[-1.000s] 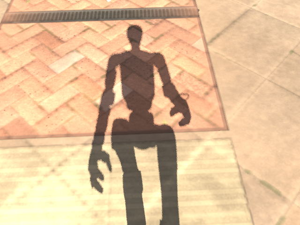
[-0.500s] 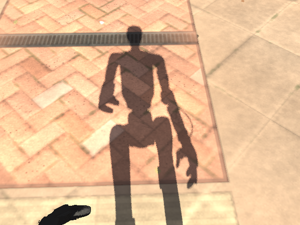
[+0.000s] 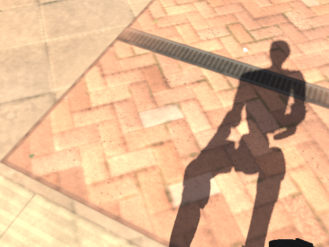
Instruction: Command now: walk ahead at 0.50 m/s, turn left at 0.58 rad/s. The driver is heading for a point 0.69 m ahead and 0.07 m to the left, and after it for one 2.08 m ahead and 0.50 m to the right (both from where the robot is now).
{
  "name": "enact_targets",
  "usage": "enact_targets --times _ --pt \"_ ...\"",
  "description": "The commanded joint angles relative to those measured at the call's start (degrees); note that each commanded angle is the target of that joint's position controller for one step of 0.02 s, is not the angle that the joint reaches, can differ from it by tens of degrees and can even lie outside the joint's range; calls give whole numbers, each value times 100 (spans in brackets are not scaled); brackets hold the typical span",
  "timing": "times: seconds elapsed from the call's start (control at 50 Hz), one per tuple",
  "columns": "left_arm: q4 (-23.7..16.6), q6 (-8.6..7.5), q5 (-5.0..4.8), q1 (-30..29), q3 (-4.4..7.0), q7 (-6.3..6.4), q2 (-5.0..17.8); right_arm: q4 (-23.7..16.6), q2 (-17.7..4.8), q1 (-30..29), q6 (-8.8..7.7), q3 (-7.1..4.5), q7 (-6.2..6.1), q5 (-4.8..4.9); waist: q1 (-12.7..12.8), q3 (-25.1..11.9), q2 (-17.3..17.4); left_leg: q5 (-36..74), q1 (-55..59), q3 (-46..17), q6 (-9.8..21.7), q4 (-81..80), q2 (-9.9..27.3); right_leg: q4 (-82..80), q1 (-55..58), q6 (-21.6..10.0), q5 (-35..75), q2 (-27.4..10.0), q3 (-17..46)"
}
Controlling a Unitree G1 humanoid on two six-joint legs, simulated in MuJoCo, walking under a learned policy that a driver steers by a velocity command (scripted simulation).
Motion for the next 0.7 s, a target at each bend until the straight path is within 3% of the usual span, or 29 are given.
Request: enact_targets --times 0.02,0.04,0.06,0.08,0.1,0.12,0.14,0.16,0.2,0.24,0.3,0.36,0.52,0.54,0.58,0.6,0.62,0.64,0.66,0.68,0.7 --pt "-163 64 3 144 236 77 1103 -361 -427 -37 -57 -117 -49 -39 -315 -60 -712 -787 579 390 306 -328 -463 715 131 -647 5558 -1609 276" --pt "-159 127 4 137 258 81 1191 -227 -525 464 -82 -178 -78 -37 -518 -362 -725 -988 1138 428 445 -483 -698 1543 143 -638 6021 -1597 213" --pt "-206 181 -21 79 263 72 1232 48 -672 1326 -137 -276 -138 -74 -884 -856 -549 -826 2276 352 619 -906 -881 2779 -308 -533 5620 -1516 102" --pt "-385 187 0 88 219 51 1081 284 -1150 2238 -164 -454 -239 -128 -1226 -1508 16 -1469 3790 -926 921 -1164 -21 4505 -1576 -340 3704 -1366 105" --pt "-847 140 -34 164 104 -98 459 153 -1761 2033 -132 -581 -313 -32 -762 -1843 1337 -1562 5348 -4000 1716 -1683 1592 6440 -4222 30 -1273 -184 492" --pt "-1020 67 2 -706 214 -108 1002 109 -1662 2324 -59 -570 -359 87 -1143 -1765 326 -1242 5225 -4538 1655 -2261 1637 6703 -4865 3 -967 -146 1634" --pt "-1152 -4 -90 -1028 184 -128 907 211 -1487 2022 -53 -523 -409 117 -935 -975 161 -506 4588 -3568 1496 -2314 1494 6403 -5060 -61 -233 -435 1728" --pt "-1062 -48 -88 -892 157 -109 852 209 -1204 1745 -92 -457 -414 160 -645 -571 -146 383 3798 -3018 1293 -2378 1239 5839 -4667 -68 131 -614 1728" --pt "-965 124 98 -626 153 -102 787 128 -923 1337 -189 -369 -429 221 -236 -444 -181 1207 2931 -2308 1075 -2515 736 5303 -3912 44 198 -753 1795" --pt "-996 307 165 -614 153 -149 710 155 -895 1439 -305 -341 -405 260 -144 -476 -140 1551 2653 -2107 1073 -2602 523 5035 -3729 160 230 -716 1746" --pt "-1223 400 150 -1201 139 -180 659 252 -1056 1836 -348 -377 -396 237 -286 -250 -42 1286 2515 -2070 952 -2786 349 4445 -4117 277 848 -672 1676" --pt "-1468 408 126 -1924 138 -181 721 346 -1057 2308 -340 -373 -402 234 -554 -89 79 1231 2851 -2258 797 -2814 330 3757 -4622 313 1428 -591 1711" --pt "-1909 268 62 -3119 -17 -293 615 604 -936 3088 -371 -270 -526 150 -978 48 252 2423 3815 -2263 595 -2448 436 2186 -4490 -4 2011 -187 1512" --pt "-1942 242 48 -3127 -20 -296 642 622 -981 3068 -377 -269 -549 135 -940 71 281 2601 3867 -2287 565 -2409 507 2007 -4286 -98 1943 -142 1516" --pt "-1819 194 38 -2612 23 -257 771 606 -1110 2787 -400 -276 -575 125 -617 -18 340 3481 3758 -2169 383 -2093 535 1623 -3341 -329 1575 53 1481" --pt "-1652 168 27 -2097 83 -201 901 618 -1183 2706 -416 -285 -571 117 -408 -258 373 4310 3745 -2105 297 -1595 486 1561 -2657 -439 1292 254 1411" --pt "-1403 119 11 -1277 144 -129 1008 639 -1227 2604 -426 -286 -537 114 -13 -664 236 4578 3644 -1908 207 -651 287 1234 -1713 -573 1404 332 1363" --pt "-1228 61 93 -389 218 -37 1229 568 -1095 2559 -460 -246 -500 138 368 -1243 22 3375 2813 -1795 140 641 69 1213 -312 -796 1178 -352 2029" --pt "-1206 67 231 193 381 3 1871 463 -554 3229 -463 -142 -467 351 206 -2162 -1236 239 1169 -1253 -150 2856 -817 1108 1335 -1551 750 -2028 4596" --pt "-1092 155 60 -15 363 -85 1604 562 -849 3335 -452 -183 -488 221 17 -2077 -1310 -2297 341 -1290 -122 3601 -1099 290 1082 -1817 603 -2380 6091" --pt "-1186 177 -42 -627 277 -116 1199 531 -942 2849 -417 -204 -485 99 -202 -994 -655 -1821 37 -1363 -107 3729 -709 128 99 -1735 77 -2162 5353"
Keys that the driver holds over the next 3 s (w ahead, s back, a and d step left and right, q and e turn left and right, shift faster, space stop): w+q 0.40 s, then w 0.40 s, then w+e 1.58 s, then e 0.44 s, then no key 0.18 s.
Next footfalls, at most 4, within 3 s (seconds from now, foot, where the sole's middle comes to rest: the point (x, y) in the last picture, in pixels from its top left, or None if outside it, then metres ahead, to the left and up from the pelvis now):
0.06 left None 0.19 0.08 -0.77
0.64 right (175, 220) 0.55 0.02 -0.77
1.14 left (117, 178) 0.72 0.29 -0.77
1.66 right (167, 130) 1.00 0.08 -0.77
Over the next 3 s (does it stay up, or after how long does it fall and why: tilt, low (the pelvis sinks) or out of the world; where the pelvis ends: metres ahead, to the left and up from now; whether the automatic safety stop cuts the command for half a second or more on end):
stays up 1.37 -0.02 0.00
